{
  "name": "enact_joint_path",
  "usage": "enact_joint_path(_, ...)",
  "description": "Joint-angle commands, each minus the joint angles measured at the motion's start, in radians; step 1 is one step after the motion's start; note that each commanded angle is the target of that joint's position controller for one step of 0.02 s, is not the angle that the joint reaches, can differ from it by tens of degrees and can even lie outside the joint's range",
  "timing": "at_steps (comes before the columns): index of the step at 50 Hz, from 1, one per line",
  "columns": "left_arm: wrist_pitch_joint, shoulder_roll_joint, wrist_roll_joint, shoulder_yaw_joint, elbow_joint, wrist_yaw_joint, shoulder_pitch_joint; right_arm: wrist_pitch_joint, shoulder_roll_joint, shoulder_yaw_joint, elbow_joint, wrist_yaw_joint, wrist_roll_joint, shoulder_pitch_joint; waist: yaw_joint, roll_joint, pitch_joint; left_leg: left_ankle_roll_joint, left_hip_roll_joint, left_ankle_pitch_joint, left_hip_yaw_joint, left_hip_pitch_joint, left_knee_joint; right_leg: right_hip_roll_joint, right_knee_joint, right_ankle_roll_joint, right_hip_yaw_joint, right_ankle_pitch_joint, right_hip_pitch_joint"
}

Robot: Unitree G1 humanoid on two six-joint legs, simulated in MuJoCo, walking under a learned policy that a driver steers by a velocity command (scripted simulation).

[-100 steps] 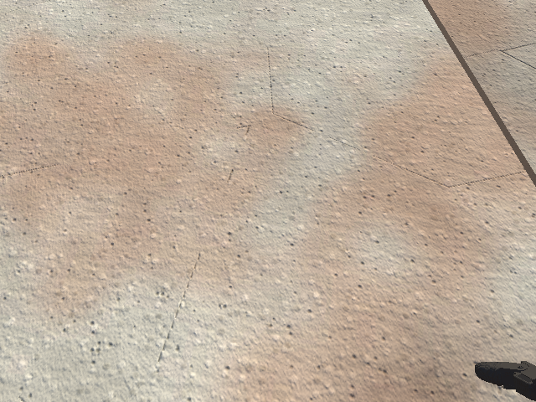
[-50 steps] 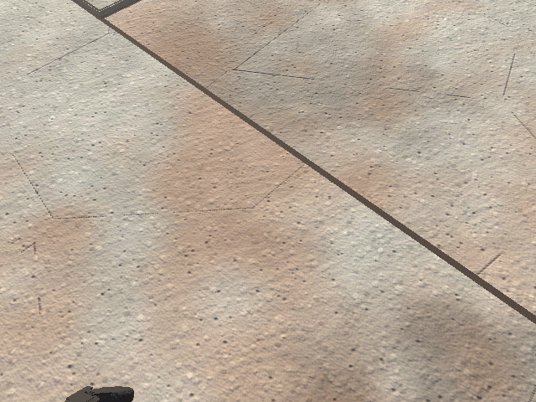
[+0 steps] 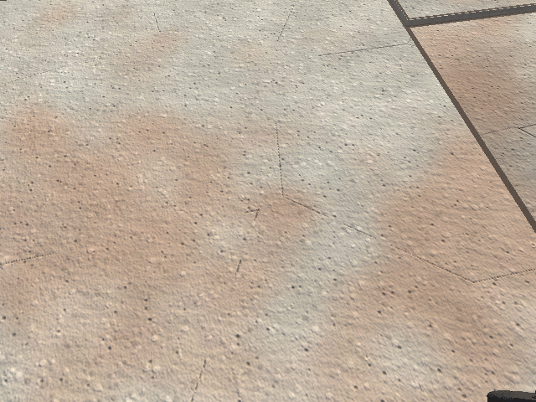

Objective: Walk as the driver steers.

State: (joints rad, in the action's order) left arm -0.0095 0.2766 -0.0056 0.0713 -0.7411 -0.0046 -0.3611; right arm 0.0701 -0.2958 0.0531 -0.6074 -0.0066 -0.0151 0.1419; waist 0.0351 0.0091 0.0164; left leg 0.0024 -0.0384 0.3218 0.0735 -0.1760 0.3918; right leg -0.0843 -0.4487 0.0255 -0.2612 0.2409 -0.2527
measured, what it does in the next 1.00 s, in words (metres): walks ahead, turning right: right foot, then left foot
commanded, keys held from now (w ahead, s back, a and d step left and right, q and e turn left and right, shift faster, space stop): w+e+shift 0.20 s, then e+shift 0.40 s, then shift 0.04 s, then q+shift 0.36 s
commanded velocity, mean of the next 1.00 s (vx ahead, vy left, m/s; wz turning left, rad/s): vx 0.35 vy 0.00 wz -0.51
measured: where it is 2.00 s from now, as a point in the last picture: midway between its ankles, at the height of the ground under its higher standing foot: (351, 363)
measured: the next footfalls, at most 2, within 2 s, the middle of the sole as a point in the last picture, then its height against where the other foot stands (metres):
right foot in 0.38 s outside the picture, level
left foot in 0.84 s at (358, 366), level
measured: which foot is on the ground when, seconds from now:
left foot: down 0.00-0.38, up 0.40-0.82, down 0.84-1.00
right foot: down 0.00-0.00, up 0.02-0.36, down 0.38-0.88, up 0.90-1.00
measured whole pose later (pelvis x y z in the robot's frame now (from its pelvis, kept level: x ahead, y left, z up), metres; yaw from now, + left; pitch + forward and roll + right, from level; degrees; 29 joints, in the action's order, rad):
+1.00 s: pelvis +0.42 -0.16 -0.01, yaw -31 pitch +1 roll -1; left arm -0.04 0.28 0.01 0.03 -0.67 -0.02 -0.11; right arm 0.02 -0.29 0.04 -0.62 -0.01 0.01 0.24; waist -0.03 0.00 -0.05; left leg -0.03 -0.08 0.10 0.13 -0.41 0.48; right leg -0.15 -1.09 -0.04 -0.11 0.49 -0.44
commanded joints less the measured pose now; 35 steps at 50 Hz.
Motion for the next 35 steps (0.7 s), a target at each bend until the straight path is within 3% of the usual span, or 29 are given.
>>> enact_joint_path(1,0.016,0.047,0.009,0.029,0.154,0.024,0.219,-0.015,-0.187,0.044,-0.01,-0.037,-0.035,0.259,-0.19,0.149,0.08,-0.059,0.332,0.226,0.245,0.574,-0.159,-0.048,-0.326,0.013,0.077,0.317,-0.578)
enact_joint_path(2,0.025,0.054,0.014,0.014,0.211,0.03,0.29,-0.023,-0.274,0.072,-0.005,-0.045,-0.05,0.208,-0.178,0.21,0.012,-0.17,0.52,0.406,0.502,0.425,-0.216,0.034,-0.467,0.006,0.16,0.234,-0.738)
enact_joint_path(3,0.024,0.096,0.027,0.018,0.217,0.039,0.341,-0.017,-0.199,0.057,-0.013,-0.037,-0.055,0.183,-0.158,0.088,-0.049,-0.189,0.498,0.397,0.468,0.357,-0.211,0.124,-0.561,0.007,0.151,0.156,-0.757)
enact_joint_path(4,0.023,0.098,0.035,0.021,0.194,0.051,0.306,-0.007,-0.146,0.037,-0.013,-0.027,-0.048,0.162,-0.129,0.074,-0.065,-0.165,0.433,0.333,0.37,0.338,-0.212,0.12,-0.61,0.004,0.155,0.113,-0.759)
enact_joint_path(5,0.016,0.108,0.039,0.024,0.168,0.065,0.258,-0.002,-0.128,0.029,-0.017,-0.02,-0.045,0.157,-0.11,0.094,-0.055,-0.139,0.381,0.249,0.272,0.326,-0.223,0.121,-0.663,-0.004,0.177,0.09,-0.737)
enact_joint_path(7,0.003,0.114,0.046,0.023,0.167,0.095,0.261,0.012,-0.132,0.025,-0.05,-0.016,-0.032,0.199,-0.103,0.112,-0.079,-0.121,0.324,0.12,0.119,0.283,-0.252,0.14,-0.759,-0.001,0.213,0.04,-0.738)
enact_joint_path(10,-0.004,0.106,0.041,0.007,0.206,0.112,0.342,0.033,-0.129,0.025,-0.09,-0.003,-0.03,0.222,-0.089,0.102,-0.145,-0.102,0.304,-0.04,-0.034,0.225,-0.296,0.167,-0.735,0.008,0.223,-0.039,-0.737)
enact_joint_path(13,0.0,0.078,0.049,-0.018,0.233,0.123,0.409,0.034,-0.122,0.022,-0.111,-0.003,-0.021,0.183,-0.074,0.081,-0.202,-0.074,0.252,-0.426,-0.227,0.116,-0.267,0.155,-0.458,0.03,0.348,-0.093,-0.528)
enact_joint_path(14,0.001,0.064,0.05,-0.025,0.237,0.125,0.412,0.032,-0.138,0.024,-0.122,-0.006,-0.017,0.192,-0.07,0.081,-0.187,-0.061,0.246,-0.67,-0.275,0.099,-0.214,0.124,-0.375,0.053,0.404,-0.082,-0.415)
enact_joint_path(15,0.037,0.068,-0.056,-0.016,0.229,0.097,0.339,0.013,-0.242,0.057,-0.093,-0.026,0.044,0.152,-0.042,0.114,-0.122,-0.054,0.243,-1.002,-0.269,0.137,-0.093,0.084,-0.362,0.046,0.405,-0.109,-0.323)
enact_joint_path(16,0.046,0.11,-0.063,-0.005,0.21,0.091,0.252,-0.001,-0.277,0.067,-0.09,-0.04,0.046,0.144,0.012,0.126,-0.044,-0.043,0.262,-1.215,-0.271,0.165,0.036,0.037,-0.325,0.056,0.422,-0.105,-0.214)
enact_joint_path(17,0.047,0.173,-0.052,0.025,0.177,0.087,0.112,-0.007,-0.289,0.074,-0.082,-0.045,0.041,0.136,0.082,0.118,0.045,-0.034,0.272,-1.283,-0.264,0.124,0.217,-0.003,-0.275,0.083,0.42,-0.147,-0.011)
enact_joint_path(18,0.033,0.253,-0.041,0.067,0.131,0.068,-0.075,0.002,-0.246,0.061,-0.062,-0.041,0.042,0.134,0.17,0.068,0.14,0.007,0.235,-1.089,-0.257,-0.036,0.471,-0.017,-0.192,0.128,0.354,-0.267,0.305)
enact_joint_path(19,0.016,0.285,-0.049,0.07,0.106,0.037,-0.084,0.017,-0.076,0.014,-0.053,-0.018,0.005,0.216,0.086,-0.162,0.14,0.068,0.1,0.103,-0.212,-0.34,0.796,0.098,-0.177,0.17,0.142,-0.449,0.559)
enact_joint_path(20,0.031,0.414,0.0,0.084,0.19,0.033,-0.038,0.044,-0.049,-0.018,0.018,-0.003,0.0,0.323,-0.001,-0.359,0.423,0.092,-0.065,0.39,-0.029,-0.566,1.217,0.422,-0.06,0.459,-0.531,-0.463,0.785)
enact_joint_path(21,0.036,0.337,0.0,0.078,0.224,0.036,-0.024,0.065,-0.197,0.009,0.024,0.002,0.012,0.181,0.112,-0.123,0.502,0.06,-0.008,0.262,0.113,-0.568,1.195,0.395,0.058,0.414,-0.561,-0.309,0.73)
enact_joint_path(22,0.048,0.312,-0.005,0.068,0.223,0.035,0.045,0.068,-0.202,0.01,0.057,-0.004,0.036,0.1,0.064,-0.048,0.317,0.045,0.017,0.168,0.097,-0.584,1.105,0.353,0.095,0.369,-0.458,-0.238,0.554)
enact_joint_path(23,0.057,0.276,-0.021,0.06,0.225,0.034,0.111,0.062,-0.186,0.007,0.044,-0.017,0.022,0.1,0.001,0.062,0.181,0.049,0.056,0.121,0.08,-0.567,1.023,0.295,0.107,0.323,-0.377,-0.241,0.371)
enact_joint_path(24,0.06,0.251,-0.021,0.052,0.237,0.03,0.168,0.05,-0.191,0.011,0.032,-0.024,0.01,0.118,-0.038,0.061,0.128,0.056,0.079,0.096,0.087,-0.517,0.968,0.266,0.108,0.313,-0.309,-0.342,0.239)
enact_joint_path(25,0.057,0.243,-0.004,0.048,0.245,0.025,0.202,0.033,-0.205,0.017,0.026,-0.023,0.007,0.133,-0.068,0.036,0.089,0.06,0.09,0.089,0.087,-0.452,0.939,0.241,0.132,0.307,-0.249,-0.439,0.121)
enact_joint_path(26,0.054,0.233,-0.001,0.048,0.241,0.022,0.222,0.021,-0.204,0.019,0.024,-0.025,0.0,0.136,-0.082,0.019,0.065,0.069,0.092,0.086,0.08,-0.422,0.89,0.221,0.137,0.304,-0.209,-0.524,0.047)
enact_joint_path(29,0.039,0.224,-0.015,0.046,0.21,-0.004,0.216,0.006,-0.135,0.002,0.039,-0.031,-0.026,0.087,-0.082,0.025,0.063,0.101,0.054,0.002,0.038,-0.384,0.707,0.139,0.092,0.265,-0.101,-0.726,-0.068)
enact_joint_path(32,0.001,0.209,-0.028,0.041,0.193,-0.036,0.222,-0.006,-0.103,-0.009,0.051,-0.027,-0.017,0.034,-0.063,-0.033,0.119,0.115,0.004,-0.179,0.011,-0.353,0.521,0.076,0.03,0.179,-0.053,-0.698,-0.061)
enact_joint_path(35,-0.011,0.144,-0.019,0.014,0.158,-0.057,0.172,0.002,-0.081,-0.02,0.048,-0.005,-0.006,-0.028,0.0,-0.094,0.128,0.102,0.031,-0.394,-0.016,-0.299,0.36,0.089,0.013,0.111,-0.019,-0.566,-0.038)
